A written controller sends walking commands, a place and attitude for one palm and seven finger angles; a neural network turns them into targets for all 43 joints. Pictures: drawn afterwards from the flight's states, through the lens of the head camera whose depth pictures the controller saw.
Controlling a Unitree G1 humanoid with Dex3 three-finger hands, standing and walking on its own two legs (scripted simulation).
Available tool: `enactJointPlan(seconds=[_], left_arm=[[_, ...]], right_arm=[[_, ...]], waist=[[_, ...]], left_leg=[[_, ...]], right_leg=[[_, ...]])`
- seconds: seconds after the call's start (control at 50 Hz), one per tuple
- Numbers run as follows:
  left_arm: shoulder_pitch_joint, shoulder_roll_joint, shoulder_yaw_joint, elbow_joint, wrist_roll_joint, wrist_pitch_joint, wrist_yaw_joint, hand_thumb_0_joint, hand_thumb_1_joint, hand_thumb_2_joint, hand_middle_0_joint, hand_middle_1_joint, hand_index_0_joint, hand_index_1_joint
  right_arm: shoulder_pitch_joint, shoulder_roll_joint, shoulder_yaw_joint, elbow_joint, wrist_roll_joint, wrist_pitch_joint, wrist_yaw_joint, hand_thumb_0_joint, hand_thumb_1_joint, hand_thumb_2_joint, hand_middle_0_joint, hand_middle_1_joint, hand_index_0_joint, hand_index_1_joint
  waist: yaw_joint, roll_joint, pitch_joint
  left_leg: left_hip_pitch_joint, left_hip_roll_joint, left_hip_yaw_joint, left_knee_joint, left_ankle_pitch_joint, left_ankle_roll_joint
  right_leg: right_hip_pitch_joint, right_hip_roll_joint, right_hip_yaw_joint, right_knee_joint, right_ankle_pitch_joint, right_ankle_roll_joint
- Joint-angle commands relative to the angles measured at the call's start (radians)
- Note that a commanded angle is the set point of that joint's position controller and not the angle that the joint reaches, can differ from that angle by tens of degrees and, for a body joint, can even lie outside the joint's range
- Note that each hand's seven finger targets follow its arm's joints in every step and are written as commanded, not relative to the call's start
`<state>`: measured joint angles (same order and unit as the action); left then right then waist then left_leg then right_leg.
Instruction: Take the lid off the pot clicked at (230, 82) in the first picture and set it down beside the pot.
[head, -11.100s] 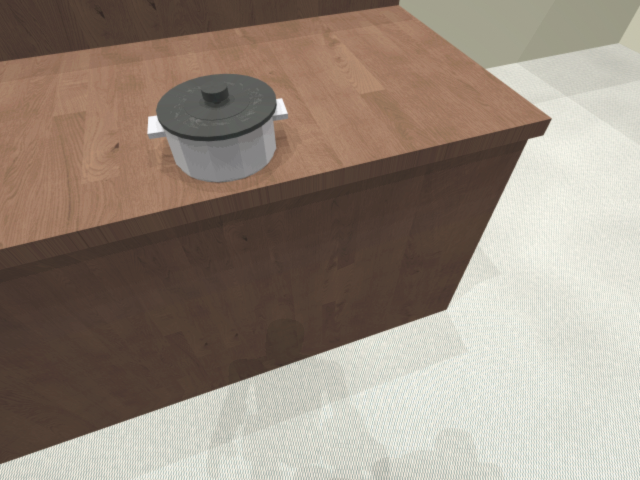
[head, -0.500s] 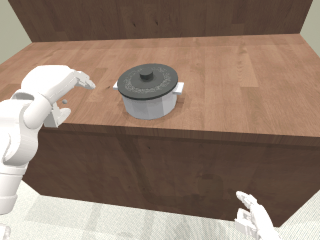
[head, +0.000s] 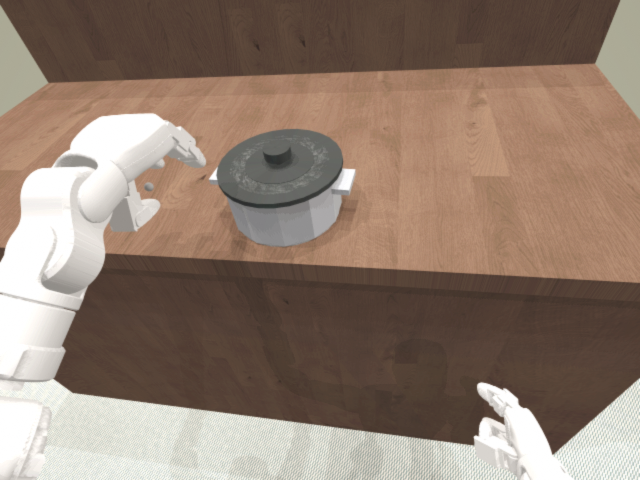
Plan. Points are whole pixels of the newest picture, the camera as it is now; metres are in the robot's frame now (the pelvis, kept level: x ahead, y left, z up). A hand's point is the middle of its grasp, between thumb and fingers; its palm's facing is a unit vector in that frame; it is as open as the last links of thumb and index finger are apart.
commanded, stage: move the open hand above the knob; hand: left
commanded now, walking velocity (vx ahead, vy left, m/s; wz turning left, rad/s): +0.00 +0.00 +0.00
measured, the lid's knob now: (277, 151) +0.52 +0.12 +0.16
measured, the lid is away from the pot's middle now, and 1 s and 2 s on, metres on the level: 0.00 0.00 0.00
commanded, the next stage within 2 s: none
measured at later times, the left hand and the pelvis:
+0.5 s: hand (215, 150) +0.43 +0.17 +0.23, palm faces -0.09 -0.01 -1.00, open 9.7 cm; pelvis +0.02 +0.01 +0.00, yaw +0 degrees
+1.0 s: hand (258, 123) +0.48 +0.12 +0.23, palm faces -0.16 -0.02 -0.99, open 9.7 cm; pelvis +0.04 +0.00 +0.00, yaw +0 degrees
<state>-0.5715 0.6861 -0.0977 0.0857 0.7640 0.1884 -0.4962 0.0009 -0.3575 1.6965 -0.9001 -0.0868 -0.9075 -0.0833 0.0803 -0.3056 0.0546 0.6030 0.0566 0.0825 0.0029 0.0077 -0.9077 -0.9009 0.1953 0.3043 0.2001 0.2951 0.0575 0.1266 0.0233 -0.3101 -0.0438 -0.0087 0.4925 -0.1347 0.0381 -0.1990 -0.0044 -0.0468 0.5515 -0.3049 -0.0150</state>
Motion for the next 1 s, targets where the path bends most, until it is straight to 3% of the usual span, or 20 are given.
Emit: enactJointPlan(seconds=[0.0, 0.04, 0.1, 0.16, 0.2, 0.24, 0.3, 0.34, 0.4, 0.44, 0.5, 0.54, 0.6, 0.68, 0.72, 0.78, 0.8, 0.86, 0.9, 0.98], left_arm=[[-0.462, 0.263, 0.16, -0.174, 0.022, 0.007, 0.028, 0.0, -0.364, 1.7, -0.891, -0.081, -0.891, -0.081], [-0.488, 0.195, 0.103, -0.149, 0.018, 0.019, 0.029, 0.0, -0.364, 1.7, -0.891, -0.081, -0.891, -0.081], [-0.508, 0.224, 0.127, -0.139, 0.036, 0.031, 0.034, 0.0, -0.364, 1.7, -0.891, -0.081, -0.891, -0.081], [-0.54, 0.196, 0.104, -0.054, 0.038, 0.048, 0.039, 0.0, -0.364, 1.7, -0.891, -0.081, -0.891, -0.081], [-0.559, 0.182, 0.087, -0.105, 0.044, 0.047, 0.036, 0.0, -0.364, 1.7, -0.891, -0.081, -0.891, -0.081], [-0.594, 0.122, 0.038, -0.096, 0.039, 0.059, 0.042, 0.0, -0.364, 1.7, -0.891, -0.081, -0.891, -0.081], [-0.633, 0.164, 0.069, -0.072, 0.059, 0.07, 0.051, 0.0, -0.364, 1.7, -0.891, -0.081, -0.891, -0.081], [-0.663, 0.146, 0.052, -0.007, 0.066, 0.081, 0.057, 0.0, -0.364, 1.7, -0.891, -0.081, -0.891, -0.081], [-0.717, 0.127, 0.031, -0.006, 0.073, 0.086, 0.061, 0.0, -0.364, 1.7, -0.891, -0.081, -0.891, -0.081], [-0.755, 0.048, -0.038, 0.014, 0.073, 0.096, 0.061, 0.0, -0.364, 1.7, -0.891, -0.081, -0.891, -0.081], [-0.784, 0.085, -0.007, 0.026, 0.085, 0.103, 0.066, 0.0, -0.364, 1.7, -0.891, -0.081, -0.891, -0.081], [-0.778, 0.071, -0.017, 0.126, 0.088, 0.116, 0.067, 0.0, -0.364, 1.7, -0.891, -0.081, -0.891, -0.081], [-0.826, 0.075, -0.014, 0.067, 0.09, 0.112, 0.066, 0.0, -0.364, 1.7, -0.891, -0.081, -0.891, -0.081], [-0.796, 0.015, -0.058, 0.175, 0.069, 0.129, 0.064, 0.0, -0.364, 1.7, -0.891, -0.081, -0.891, -0.081], [-0.859, 0.049, -0.036, 0.186, 0.092, 0.131, 0.062, 0.0, -0.364, 1.7, -0.891, -0.081, -0.891, -0.081], [-0.906, 0.019, -0.068, 0.181, 0.076, 0.129, 0.06, 0.0, -0.364, 1.7, -0.891, -0.081, -0.891, -0.081], [-0.951, 0.074, -0.025, 0.181, 0.104, 0.129, 0.061, 0.0, -0.364, 1.7, -0.891, -0.081, -0.891, -0.081], [-0.947, -0.04, -0.114, 0.264, 0.099, 0.143, 0.052, 0.0, -0.364, 1.7, -0.891, -0.081, -0.891, -0.081], [-0.97, 0.013, -0.072, 0.288, 0.106, 0.142, 0.051, 0.0, -0.364, 1.7, -0.891, -0.081, -0.891, -0.081], [-1.051, -0.035, -0.124, 0.35, 0.094, 0.141, 0.049, 0.0, -0.364, 1.7, -0.891, -0.081, -0.891, -0.081]], right_arm=[[-0.178, -0.082, -0.035, -0.175, 0.006, -0.039, 0.004, 0.0, -0.9, -0.9, 0.2, 0.3, 0.2, 0.3], [-0.182, -0.077, -0.035, -0.168, 0.009, -0.035, 0.005, 0.0, -0.9, -0.9, 0.2, 0.3, 0.2, 0.3], [-0.172, -0.076, -0.036, -0.167, 0.004, -0.03, 0.01, 0.0, -0.9, -0.9, 0.2, 0.3, 0.2, 0.3], [-0.166, -0.081, -0.035, -0.153, 0.009, -0.015, 0.011, 0.0, -0.9, -0.9, 0.2, 0.3, 0.2, 0.3], [-0.174, -0.074, -0.032, -0.169, 0.007, -0.013, 0.019, 0.0, -0.9, -0.9, 0.2, 0.3, 0.2, 0.3], [-0.177, -0.071, -0.035, -0.164, 0.011, -0.008, 0.022, 0.0, -0.9, -0.9, 0.2, 0.3, 0.2, 0.3], [-0.16, -0.074, -0.035, -0.157, 0.007, -0.002, 0.023, 0.0, -0.9, -0.9, 0.2, 0.3, 0.2, 0.3], [-0.154, -0.077, -0.033, -0.142, 0.008, 0.005, 0.019, 0.0, -0.9, -0.9, 0.2, 0.3, 0.2, 0.3], [-0.147, -0.073, -0.033, -0.145, 0.007, 0.005, 0.023, 0.0, -0.9, -0.9, 0.2, 0.3, 0.2, 0.3], [-0.152, -0.068, -0.033, -0.141, 0.011, 0.008, 0.023, 0.0, -0.9, -0.9, 0.2, 0.3, 0.2, 0.3], [-0.136, -0.071, -0.034, -0.137, 0.007, 0.009, 0.026, 0.0, -0.9, -0.9, 0.2, 0.3, 0.2, 0.3], [-0.128, -0.073, -0.033, -0.122, 0.01, 0.015, 0.021, 0.0, -0.9, -0.9, 0.2, 0.3, 0.2, 0.3], [-0.13, -0.069, -0.035, -0.135, 0.007, 0.011, 0.026, 0.0, -0.9, -0.9, 0.2, 0.3, 0.2, 0.3], [-0.113, -0.081, -0.043, -0.119, 0.014, 0.023, 0.025, 0.0, -0.9, -0.9, 0.2, 0.3, 0.2, 0.3], [-0.111, -0.075, -0.038, -0.12, 0.012, 0.017, 0.021, 0.0, -0.9, -0.9, 0.2, 0.3, 0.2, 0.3], [-0.098, -0.082, -0.046, -0.115, 0.011, 0.017, 0.02, 0.0, -0.9, -0.9, 0.2, 0.3, 0.2, 0.3], [-0.092, -0.076, -0.042, -0.109, 0.008, 0.012, 0.02, 0.0, -0.9, -0.9, 0.2, 0.3, 0.2, 0.3], [-0.087, -0.07, -0.042, -0.1, 0.015, 0.013, 0.022, 0.0, -0.9, -0.9, 0.2, 0.3, 0.2, 0.3], [-0.069, -0.078, -0.044, -0.093, 0.011, 0.014, 0.022, 0.0, -0.9, -0.9, 0.2, 0.3, 0.2, 0.3], [-0.053, -0.086, -0.052, -0.078, 0.012, 0.015, 0.014, 0.0, -0.9, -0.9, 0.2, 0.3, 0.2, 0.3]], waist=[[0.003, -0.087, -0.345], [-0.013, -0.074, -0.312], [0.0, -0.105, -0.365], [-0.006, -0.126, -0.294], [-0.001, -0.113, -0.373], [-0.016, -0.106, -0.35], [-0.011, -0.131, -0.388], [-0.017, -0.133, -0.339], [-0.019, -0.127, -0.402], [-0.033, -0.122, -0.383], [-0.03, -0.13, -0.432], [-0.035, -0.169, -0.36], [-0.028, -0.138, -0.448], [-0.052, -0.161, -0.37], [-0.045, -0.187, -0.394], [-0.06, -0.142, -0.413], [-0.05, -0.151, -0.454], [-0.067, -0.161, -0.408], [-0.068, -0.192, -0.422], [-0.091, -0.162, -0.402]], left_leg=[[0.222, -0.031, -0.016, -0.042, 0.067, 0.02], [0.234, -0.026, -0.019, -0.042, 0.071, 0.02], [0.243, -0.029, -0.023, -0.035, 0.095, 0.021], [0.204, -0.023, -0.019, -0.049, 0.058, 0.017], [0.229, -0.029, -0.02, -0.036, 0.112, 0.019], [0.242, -0.022, -0.024, -0.04, 0.1, 0.017], [0.243, -0.025, -0.024, -0.036, 0.1, 0.018], [0.219, -0.021, -0.022, -0.042, 0.089, 0.016], [0.243, -0.025, -0.025, -0.034, 0.115, 0.018], [0.252, -0.022, -0.03, -0.037, 0.116, 0.017], [0.262, -0.025, -0.029, -0.028, 0.145, 0.019], [0.227, -0.023, -0.021, -0.034, 0.111, 0.02], [0.259, -0.031, -0.021, -0.025, 0.173, 0.023], [0.244, -0.024, -0.02, -0.017, 0.168, 0.024], [0.235, -0.03, -0.013, -0.026, 0.159, 0.029], [0.26, -0.035, -0.02, -0.015, 0.176, 0.032], [0.263, -0.037, -0.017, -0.019, 0.184, 0.032], [0.266, -0.036, -0.019, -0.018, 0.2, 0.032], [0.248, -0.04, -0.014, -0.017, 0.183, 0.035], [0.254, -0.043, -0.014, -0.018, 0.154, 0.038]], right_leg=[[-0.016, 0.013, 0.024, -0.106, 0.173, -0.01], [-0.055, 0.018, 0.017, -0.099, 0.171, -0.012], [-0.033, 0.019, 0.019, -0.094, 0.188, -0.015], [-0.065, 0.02, 0.012, -0.095, 0.156, -0.015], [-0.029, 0.016, 0.016, -0.084, 0.204, -0.018], [-0.066, 0.021, 0.009, -0.079, 0.183, -0.019], [-0.046, 0.021, 0.014, -0.083, 0.185, -0.021], [-0.069, 0.022, 0.008, -0.08, 0.177, -0.022], [-0.05, 0.021, 0.011, -0.075, 0.198, -0.024], [-0.08, 0.024, 0.005, -0.071, 0.192, -0.024], [-0.05, 0.023, 0.011, -0.07, 0.226, -0.026], [-0.076, 0.024, 0.008, -0.077, 0.212, -0.022], [-0.023, 0.019, 0.019, -0.069, 0.276, -0.024], [-0.066, 0.021, 0.008, -0.077, 0.28, -0.024], [-0.04, 0.021, 0.016, -0.077, 0.291, -0.02], [-0.045, 0.019, 0.016, -0.079, 0.311, -0.023], [-0.017, 0.021, 0.025, -0.076, 0.325, -0.021], [-0.064, 0.026, 0.016, -0.075, 0.329, -0.021], [-0.036, 0.023, 0.02, -0.082, 0.346, -0.019], [-0.061, 0.021, 0.021, -0.093, 0.334, -0.021]])
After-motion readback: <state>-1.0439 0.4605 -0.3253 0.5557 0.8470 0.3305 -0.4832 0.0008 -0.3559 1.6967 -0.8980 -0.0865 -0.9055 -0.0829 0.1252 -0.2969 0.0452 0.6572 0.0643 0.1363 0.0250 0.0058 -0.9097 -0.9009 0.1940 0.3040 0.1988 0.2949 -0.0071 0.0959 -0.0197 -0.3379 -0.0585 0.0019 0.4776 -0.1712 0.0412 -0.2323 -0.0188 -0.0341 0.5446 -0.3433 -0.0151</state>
